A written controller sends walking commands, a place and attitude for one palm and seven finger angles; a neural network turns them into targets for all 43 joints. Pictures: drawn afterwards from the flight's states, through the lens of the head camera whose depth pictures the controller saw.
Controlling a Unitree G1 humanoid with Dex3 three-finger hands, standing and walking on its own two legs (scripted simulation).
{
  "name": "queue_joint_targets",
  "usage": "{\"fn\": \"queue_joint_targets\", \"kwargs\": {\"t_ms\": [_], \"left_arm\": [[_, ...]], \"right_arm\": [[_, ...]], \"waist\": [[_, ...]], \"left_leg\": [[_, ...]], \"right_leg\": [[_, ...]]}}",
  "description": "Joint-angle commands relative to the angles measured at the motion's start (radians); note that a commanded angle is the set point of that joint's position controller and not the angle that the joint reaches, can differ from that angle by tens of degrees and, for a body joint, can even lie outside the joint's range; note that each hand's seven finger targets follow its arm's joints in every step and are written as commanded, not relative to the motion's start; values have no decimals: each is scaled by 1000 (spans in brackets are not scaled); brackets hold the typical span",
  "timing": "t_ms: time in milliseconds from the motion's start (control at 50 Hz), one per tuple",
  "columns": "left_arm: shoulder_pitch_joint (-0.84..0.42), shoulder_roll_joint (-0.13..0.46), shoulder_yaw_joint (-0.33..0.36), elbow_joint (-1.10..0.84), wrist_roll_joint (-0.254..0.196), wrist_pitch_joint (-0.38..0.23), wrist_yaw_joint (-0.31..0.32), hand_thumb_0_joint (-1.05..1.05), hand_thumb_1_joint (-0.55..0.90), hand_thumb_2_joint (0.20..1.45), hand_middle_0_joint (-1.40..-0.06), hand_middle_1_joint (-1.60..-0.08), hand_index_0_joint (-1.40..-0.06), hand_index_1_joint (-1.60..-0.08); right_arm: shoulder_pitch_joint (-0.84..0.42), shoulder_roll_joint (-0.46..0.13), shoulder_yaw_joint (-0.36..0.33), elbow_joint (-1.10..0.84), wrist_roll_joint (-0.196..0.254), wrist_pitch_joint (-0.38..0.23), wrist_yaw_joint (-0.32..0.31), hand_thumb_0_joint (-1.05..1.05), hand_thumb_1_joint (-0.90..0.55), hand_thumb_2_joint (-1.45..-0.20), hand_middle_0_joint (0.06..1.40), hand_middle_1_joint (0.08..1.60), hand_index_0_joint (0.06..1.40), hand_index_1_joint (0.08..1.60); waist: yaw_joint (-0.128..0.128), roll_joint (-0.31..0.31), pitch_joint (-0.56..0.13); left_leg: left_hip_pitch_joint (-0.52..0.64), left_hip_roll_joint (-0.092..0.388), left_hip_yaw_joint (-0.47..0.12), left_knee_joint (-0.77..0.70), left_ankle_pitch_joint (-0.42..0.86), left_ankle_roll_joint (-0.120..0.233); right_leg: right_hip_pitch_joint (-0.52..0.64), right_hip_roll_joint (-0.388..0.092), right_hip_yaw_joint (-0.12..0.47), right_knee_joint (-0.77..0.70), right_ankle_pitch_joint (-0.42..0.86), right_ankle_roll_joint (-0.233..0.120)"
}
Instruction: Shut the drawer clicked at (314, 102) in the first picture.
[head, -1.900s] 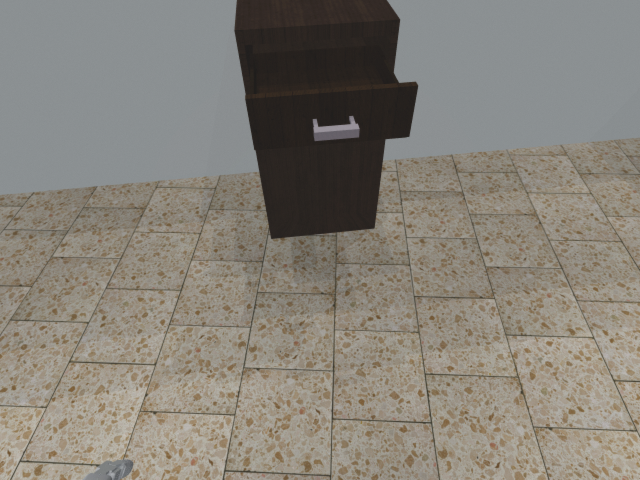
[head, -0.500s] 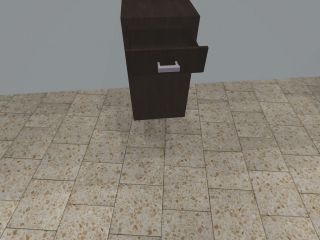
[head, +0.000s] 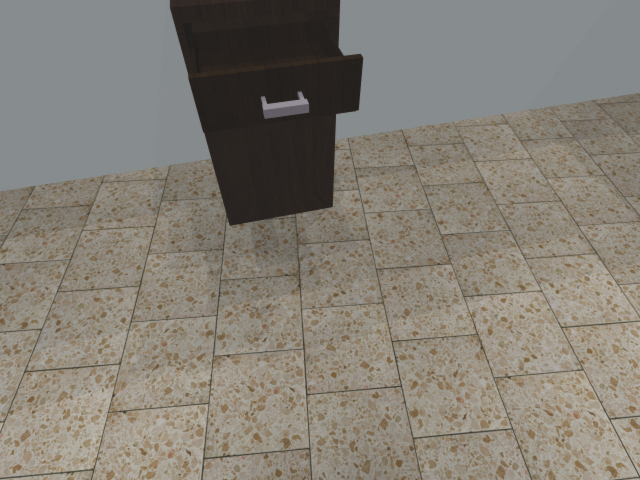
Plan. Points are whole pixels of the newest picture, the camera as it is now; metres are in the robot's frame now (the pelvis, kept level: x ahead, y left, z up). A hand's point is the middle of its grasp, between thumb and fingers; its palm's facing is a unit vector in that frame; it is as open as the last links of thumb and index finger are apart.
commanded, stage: walk to a spot facing it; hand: left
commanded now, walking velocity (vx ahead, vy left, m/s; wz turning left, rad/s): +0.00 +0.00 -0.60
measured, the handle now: (284, 103) +0.89 +0.16 -0.03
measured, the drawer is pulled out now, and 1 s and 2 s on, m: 0.29 0.29 0.29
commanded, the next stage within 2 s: turn to face it in 1.88 s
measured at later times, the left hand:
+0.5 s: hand out of the picture +0.07 +0.23 -0.16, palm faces -0.12 -0.97 -0.21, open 7.4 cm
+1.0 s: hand (321, 315) +0.41 +0.03 -0.17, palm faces -0.62 -0.77 -0.13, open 7.4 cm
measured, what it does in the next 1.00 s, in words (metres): walks ahead, turning right: left foot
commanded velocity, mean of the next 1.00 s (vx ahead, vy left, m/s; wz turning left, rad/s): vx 0.29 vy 0.00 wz -0.60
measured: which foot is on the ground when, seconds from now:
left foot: down 0.00-0.06, up 0.08-0.48, down 0.50-1.00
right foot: down 0.00-0.50, up 0.52-1.00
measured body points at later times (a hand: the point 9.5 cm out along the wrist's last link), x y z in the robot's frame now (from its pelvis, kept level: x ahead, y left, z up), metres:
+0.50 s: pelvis +0.05 +0.03 +0.01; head +0.07 +0.04 +0.46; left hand +0.08 +0.28 -0.14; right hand +0.11 -0.25 -0.11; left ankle +0.07 +0.14 -0.73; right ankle +0.02 -0.10 -0.73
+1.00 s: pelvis +0.20 -0.02 -0.01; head +0.25 -0.04 +0.44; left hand +0.45 +0.08 -0.15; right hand -0.05 -0.11 -0.13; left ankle +0.08 +0.14 -0.72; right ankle +0.26 -0.15 -0.71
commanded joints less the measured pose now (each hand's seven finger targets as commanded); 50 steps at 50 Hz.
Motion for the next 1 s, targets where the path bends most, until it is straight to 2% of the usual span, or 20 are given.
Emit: {"fn": "queue_joint_targets", "kwargs": {"t_ms": [0, 20, 40, 60, 140, 320, 420, 440, 460, 480, 500, 520, 560, 620, 680, 760, 880, 940, 960, 980], "left_arm": [[124, 91, 49, -72, 0, -20, 1, 0, 900, 900, -200, -300, -200, -300], [162, 147, 59, -68, 10, -34, 7, 0, 900, 900, -200, -300, -200, -300], [180, 242, 76, -74, 11, -48, 19, 0, 900, 900, -200, -300, -200, -300], [197, 220, 75, -84, -5, -46, 31, 0, 900, 900, -200, -300, -200, -300], [79, 143, 64, -113, -6, -65, 25, 0, 900, 900, -200, -300, -200, -300], [186, 142, 76, -76, 3, -86, 14, 0, 900, 900, -200, -300, -200, -300], [125, 153, 85, -93, 1, -76, 12, 0, 900, 900, -200, -300, -200, -300], [88, 140, 85, -104, -2, -72, 12, 0, 900, 900, -200, -300, -200, -300], [71, 89, 74, -122, -5, -70, 5, 0, 900, 900, -200, -300, -200, -300], [62, 25, 63, -144, -11, -72, -7, 0, 900, 900, -200, -300, -200, -300], [-5, 53, 74, -181, 0, -83, -13, 0, 900, 900, -200, -300, -200, -300], [-40, 71, 80, -160, 13, -79, -16, 0, 900, 900, -200, -300, -200, -300], [23, 52, 82, -109, 19, -64, -35, 0, 900, 900, -200, -300, -200, -300], [57, 12, 68, -82, 17, -46, -39, 0, 900, 900, -200, -300, -200, -300], [13, -7, 56, -88, 13, -39, -36, 0, 900, 900, -200, -300, -200, -300], [-117, -30, 42, -126, 11, -35, -46, 0, 900, 900, -200, -300, -200, -300], [-268, -38, 26, -158, 4, -51, -50, 0, 900, 900, -200, -300, -200, -300], [-101, 4, 43, -116, 6, -67, -40, 0, 900, 900, -200, -300, -200, -300], [24, 43, 56, -79, 9, -81, -35, 0, 900, 900, -200, -300, -200, -300], [157, 119, 73, -43, 11, -88, -23, 0, 900, 900, -200, -300, -200, -300]], "right_arm": [[-62, -202, -60, -102, -2, -14, -14, 0, -900, -900, 200, 300, 200, 300], [-44, -158, -54, -111, 4, -4, -10, 0, -900, -900, 200, 300, 200, 300], [-28, -78, -37, -146, 5, 1, -2, 0, -900, -900, 200, 300, 200, 300], [-62, -124, -39, -149, 4, 12, -6, 0, -900, -900, 200, 300, 200, 300], [-36, -119, -47, -122, -10, -9, 15, 0, -900, -900, 200, 300, 200, 300], [-80, -56, -43, -166, -4, -36, 25, 0, -900, -900, 200, 300, 200, 300], [-2, -52, -35, -166, 9, -61, 11, 0, -900, -900, 200, 300, 200, 300], [68, -66, -39, -145, 11, -69, 3, 0, -900, -900, 200, 300, 200, 300], [164, -125, -50, -114, 9, -77, -12, 0, -900, -900, 200, 300, 200, 300], [271, -242, -77, -102, -2, -73, -15, 0, -900, -900, 200, 300, 200, 300], [284, -260, -74, -108, -5, -70, -17, 0, -900, -900, 200, 300, 200, 300], [246, -187, -56, -105, -12, -72, -9, 0, -900, -900, 200, 300, 200, 300], [156, -98, -26, -111, -4, -85, -11, 0, -900, -900, 200, 300, 200, 300], [221, -55, -6, -76, 5, -107, -22, 0, -900, -900, 200, 300, 200, 300], [302, -42, 0, -35, 6, -116, -29, 0, -900, -900, 200, 300, 200, 300], [357, -34, 3, 6, 0, -116, -31, 0, -900, -900, 200, 300, 200, 300], [430, -49, -6, 58, -10, -101, -29, 0, -900, -900, 200, 300, 200, 300], [385, -103, -22, 47, -4, -97, -28, 0, -900, -900, 200, 300, 200, 300], [369, -115, -22, 33, 1, -95, -23, 0, -900, -900, 200, 300, 200, 300], [361, -90, -18, 12, 16, -92, -8, 0, -900, -900, 200, 300, 200, 300]], "waist": [[57, 120, -72], [64, -99, -64], [49, -365, -62], [72, -263, -80], [2, -69, -58], [44, -112, -87], [9, -146, -103], [-28, -133, -103], [-70, 10, -133], [-120, 329, -155], [-119, 239, -57], [-99, 165, 18], [-22, 142, 77], [-5, 166, 35], [-16, 133, 14], [-35, 138, 68], [-73, 140, 65], [13, 187, -54], [69, 173, -139], [130, 74, -230]], "left_leg": [[-84, 263, -125, -12, 260, 107], [-168, 135, -25, 240, 91, 22], [-387, -18, -17, 497, -292, -40], [-352, 2, -177, 569, -257, -22], [-365, 41, -164, 552, -36, -36], [-302, -12, -120, 271, -54, -40], [-40, -70, -107, -21, -41, -19], [141, -61, -118, -139, 7, -16], [382, 58, -224, -232, -74, 9], [470, 339, -568, -355, -333, 83], [330, 461, -669, -425, -400, 165], [192, 405, -643, -458, -413, 149], [113, 284, -380, -443, -153, 73], [161, 213, -162, -368, 319, 18], [246, 214, -96, -317, 586, 11], [299, 234, -32, -327, 613, 66], [348, 257, 69, -250, 881, 104], [323, 269, 122, 12, 1139, 87], [236, 252, 131, 208, 1051, 62], [-30, 229, 137, 493, 708, 31]], "right_leg": [[121, -59, -52, -57, 27, 2], [162, -139, 108, -280, 207, -26], [202, -370, 509, -443, 327, -130], [139, -349, 549, -525, 108, -139], [153, -238, 388, -500, -75, -178], [203, -183, 397, -499, -94, -201], [102, -136, 393, -417, 20, -178], [-37, -96, 358, -348, -19, -144], [-234, -22, 286, -208, -83, -99], [-425, 93, 97, 98, -223, -42], [-474, 9, 13, 245, -207, -16], [-447, -21, 25, 360, -115, -12], [-422, -69, -2, 451, 81, 0], [-408, -67, -31, 516, 176, 13], [-469, -62, -65, 547, 196, 12], [-522, -83, -131, 401, 228, 7], [-325, -30, -230, 50, 156, -53], [-47, 26, -253, -45, 110, -109], [177, 45, -258, -122, 136, -127], [495, -75, -123, -164, 209, -184]]}}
